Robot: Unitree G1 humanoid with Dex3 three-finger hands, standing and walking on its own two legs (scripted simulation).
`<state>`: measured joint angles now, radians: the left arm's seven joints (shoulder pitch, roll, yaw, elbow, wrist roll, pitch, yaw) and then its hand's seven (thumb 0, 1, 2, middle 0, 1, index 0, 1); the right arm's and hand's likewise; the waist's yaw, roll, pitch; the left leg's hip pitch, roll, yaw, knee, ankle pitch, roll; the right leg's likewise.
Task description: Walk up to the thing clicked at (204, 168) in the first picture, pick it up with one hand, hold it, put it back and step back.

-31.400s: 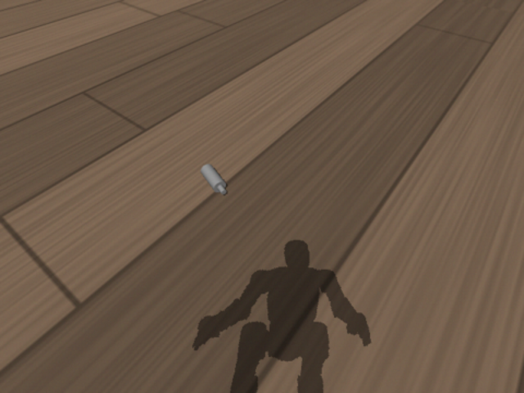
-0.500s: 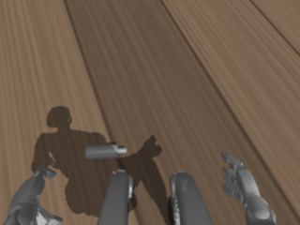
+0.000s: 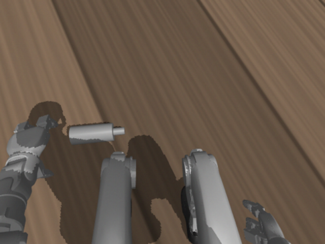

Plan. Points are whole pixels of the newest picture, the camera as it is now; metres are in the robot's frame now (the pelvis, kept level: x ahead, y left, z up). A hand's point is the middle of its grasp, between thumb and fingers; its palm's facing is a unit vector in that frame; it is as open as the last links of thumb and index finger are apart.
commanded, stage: rise first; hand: left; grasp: from above
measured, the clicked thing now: (98, 133) +0.45 +0.23 -0.37
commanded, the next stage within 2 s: approach in 1.20 s
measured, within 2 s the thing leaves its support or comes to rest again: neither
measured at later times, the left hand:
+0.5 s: hand (56, 143) +0.37 +0.32 -0.21, palm faces -0.44 -0.08 -0.89, open 14.1 cm
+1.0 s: hand (66, 139) +0.39 +0.30 -0.24, palm faces -0.43 -0.09 -0.90, open 13.6 cm
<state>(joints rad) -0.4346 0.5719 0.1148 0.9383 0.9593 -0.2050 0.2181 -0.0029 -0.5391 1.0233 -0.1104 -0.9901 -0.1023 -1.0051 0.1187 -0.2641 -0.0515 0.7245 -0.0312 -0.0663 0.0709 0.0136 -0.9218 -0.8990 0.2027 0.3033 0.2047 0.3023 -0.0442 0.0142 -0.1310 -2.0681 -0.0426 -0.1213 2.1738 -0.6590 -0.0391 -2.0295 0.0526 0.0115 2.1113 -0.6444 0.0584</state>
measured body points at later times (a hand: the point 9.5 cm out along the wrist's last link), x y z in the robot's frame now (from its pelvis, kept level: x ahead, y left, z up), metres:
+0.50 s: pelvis +0.01 +0.01 -0.04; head +0.21 +0.07 +0.36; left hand +0.39 +0.32 -0.16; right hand +0.13 -0.26 -0.16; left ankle +0.09 +0.13 -0.37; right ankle +0.11 -0.14 -0.37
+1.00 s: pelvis +0.02 +0.00 -0.06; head +0.24 +0.06 +0.33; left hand +0.41 +0.30 -0.19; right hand +0.12 -0.27 -0.18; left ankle +0.09 +0.13 -0.37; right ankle +0.11 -0.14 -0.37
